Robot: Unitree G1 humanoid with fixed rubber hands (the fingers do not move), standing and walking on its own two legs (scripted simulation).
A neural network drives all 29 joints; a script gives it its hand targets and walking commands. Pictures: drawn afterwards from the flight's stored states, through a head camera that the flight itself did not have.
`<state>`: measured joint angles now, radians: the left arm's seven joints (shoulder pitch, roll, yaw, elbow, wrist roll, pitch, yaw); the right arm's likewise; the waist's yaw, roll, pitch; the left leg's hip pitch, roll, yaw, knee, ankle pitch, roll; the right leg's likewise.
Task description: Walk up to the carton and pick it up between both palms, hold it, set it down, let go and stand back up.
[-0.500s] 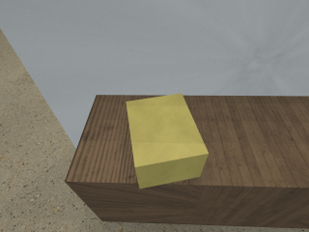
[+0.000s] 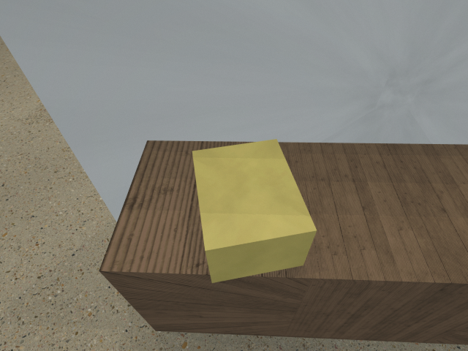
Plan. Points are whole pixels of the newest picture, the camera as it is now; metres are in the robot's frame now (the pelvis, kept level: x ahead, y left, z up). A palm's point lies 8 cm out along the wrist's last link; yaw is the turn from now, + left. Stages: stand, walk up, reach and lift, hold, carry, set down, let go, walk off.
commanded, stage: stand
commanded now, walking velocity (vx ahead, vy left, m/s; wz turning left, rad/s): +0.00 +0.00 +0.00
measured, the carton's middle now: (246, 206) +0.45 +0.00 -0.10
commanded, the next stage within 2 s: none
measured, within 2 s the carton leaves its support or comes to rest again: neither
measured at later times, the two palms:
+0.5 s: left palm out of the picture -0.01 +0.22 -0.14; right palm out of the picture -0.01 -0.24 -0.14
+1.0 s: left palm out of the picture +0.00 +0.22 -0.14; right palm out of the picture +0.00 -0.24 -0.14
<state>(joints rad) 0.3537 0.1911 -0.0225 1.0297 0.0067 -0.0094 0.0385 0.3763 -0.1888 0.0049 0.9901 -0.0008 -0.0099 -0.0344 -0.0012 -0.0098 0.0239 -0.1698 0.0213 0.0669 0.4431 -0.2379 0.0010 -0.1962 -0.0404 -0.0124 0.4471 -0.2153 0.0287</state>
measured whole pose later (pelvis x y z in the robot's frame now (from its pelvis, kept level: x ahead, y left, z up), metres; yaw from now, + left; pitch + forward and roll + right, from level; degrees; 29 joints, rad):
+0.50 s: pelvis +0.01 +0.00 +0.00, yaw +0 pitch -2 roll +0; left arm 0.35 0.18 -0.02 1.04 0.00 -0.01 0.04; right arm 0.37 -0.18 0.01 1.02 0.00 -0.01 -0.04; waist 0.00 -0.01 0.03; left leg -0.16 0.03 0.07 0.44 -0.24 -0.01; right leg -0.19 -0.03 -0.01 0.44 -0.22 0.02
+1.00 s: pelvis +0.01 -0.01 +0.00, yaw +0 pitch -1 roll +0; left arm 0.33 0.17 -0.02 1.06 0.00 -0.01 0.05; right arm 0.35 -0.17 0.01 1.04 0.00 -0.01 -0.04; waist 0.00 0.00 0.03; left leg -0.16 0.03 0.06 0.43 -0.25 -0.01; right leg -0.18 -0.03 -0.02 0.43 -0.23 0.02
